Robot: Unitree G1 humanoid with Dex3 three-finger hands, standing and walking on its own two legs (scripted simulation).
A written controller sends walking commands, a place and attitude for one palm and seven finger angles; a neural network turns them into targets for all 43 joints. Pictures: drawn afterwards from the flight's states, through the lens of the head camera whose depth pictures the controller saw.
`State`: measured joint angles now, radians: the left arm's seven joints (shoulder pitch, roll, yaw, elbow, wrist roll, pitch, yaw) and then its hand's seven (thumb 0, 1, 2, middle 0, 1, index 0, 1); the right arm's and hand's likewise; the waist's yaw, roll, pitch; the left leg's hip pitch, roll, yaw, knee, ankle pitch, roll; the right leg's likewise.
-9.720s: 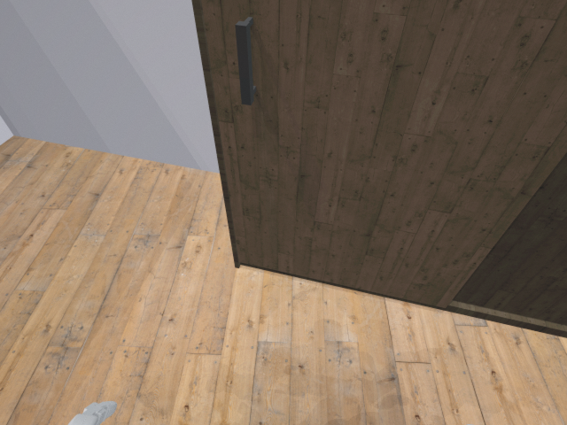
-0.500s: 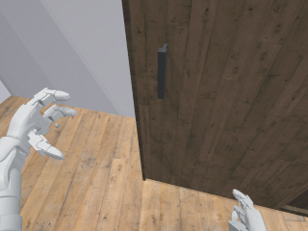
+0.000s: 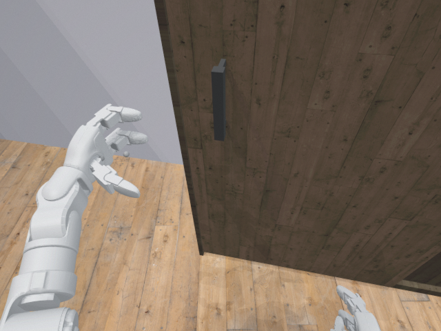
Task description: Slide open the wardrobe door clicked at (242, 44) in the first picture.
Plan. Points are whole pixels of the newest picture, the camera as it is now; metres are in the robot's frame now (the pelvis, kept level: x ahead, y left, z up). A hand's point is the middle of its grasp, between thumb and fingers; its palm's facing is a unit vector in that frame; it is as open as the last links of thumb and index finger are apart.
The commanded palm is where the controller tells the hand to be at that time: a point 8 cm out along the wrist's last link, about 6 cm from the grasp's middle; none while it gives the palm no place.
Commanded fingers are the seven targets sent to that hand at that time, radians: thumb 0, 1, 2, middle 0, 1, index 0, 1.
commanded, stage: move the hooked fingers beside the handle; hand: left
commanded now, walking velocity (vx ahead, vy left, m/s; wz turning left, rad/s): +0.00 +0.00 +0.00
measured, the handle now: (221, 101) +0.54 +0.04 +0.14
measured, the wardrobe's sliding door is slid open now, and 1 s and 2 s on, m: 0.00 0.00 0.00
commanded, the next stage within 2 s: none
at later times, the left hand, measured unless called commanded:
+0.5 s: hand (160, 129) +0.43 +0.15 +0.16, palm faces -0.13 -0.99 +0.00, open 14.0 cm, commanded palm +0.41 +0.20 +0.15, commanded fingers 0.00 -0.50 0.30 -0.30 -1.20 -0.30 -1.20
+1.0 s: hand (198, 108) +0.50 +0.08 +0.15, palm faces -0.14 -0.99 +0.03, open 14.0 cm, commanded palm +0.48 +0.15 +0.15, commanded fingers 0.00 -0.50 0.30 -0.30 -1.20 -0.30 -1.20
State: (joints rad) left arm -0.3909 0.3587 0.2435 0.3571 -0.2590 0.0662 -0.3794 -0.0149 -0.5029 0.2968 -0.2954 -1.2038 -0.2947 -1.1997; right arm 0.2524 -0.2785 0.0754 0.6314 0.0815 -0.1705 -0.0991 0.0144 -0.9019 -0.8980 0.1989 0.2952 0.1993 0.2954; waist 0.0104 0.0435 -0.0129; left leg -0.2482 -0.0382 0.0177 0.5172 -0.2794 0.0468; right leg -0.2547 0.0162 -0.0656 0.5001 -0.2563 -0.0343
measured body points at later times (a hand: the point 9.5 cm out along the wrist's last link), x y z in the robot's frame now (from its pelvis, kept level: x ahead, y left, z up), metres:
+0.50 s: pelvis +0.01 -0.01 +0.00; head +0.02 -0.03 +0.45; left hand +0.43 +0.20 +0.16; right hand +0.12 -0.27 -0.11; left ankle +0.00 +0.09 -0.74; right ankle +0.01 -0.10 -0.74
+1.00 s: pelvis +0.00 -0.01 -0.01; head +0.06 -0.02 +0.44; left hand +0.50 +0.14 +0.15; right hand +0.00 -0.28 -0.13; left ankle +0.00 +0.09 -0.74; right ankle +0.01 -0.10 -0.74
